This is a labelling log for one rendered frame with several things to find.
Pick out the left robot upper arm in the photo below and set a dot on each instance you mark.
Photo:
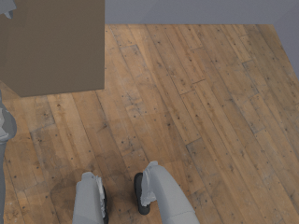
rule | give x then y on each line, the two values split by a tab
8	129

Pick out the cabinet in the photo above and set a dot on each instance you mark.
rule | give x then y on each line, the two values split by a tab
53	47

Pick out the right robot shin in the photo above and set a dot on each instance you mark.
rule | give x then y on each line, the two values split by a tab
147	197

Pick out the right robot foot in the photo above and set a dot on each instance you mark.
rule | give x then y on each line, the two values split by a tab
142	209

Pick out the robot left hand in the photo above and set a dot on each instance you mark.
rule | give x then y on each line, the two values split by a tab
7	7

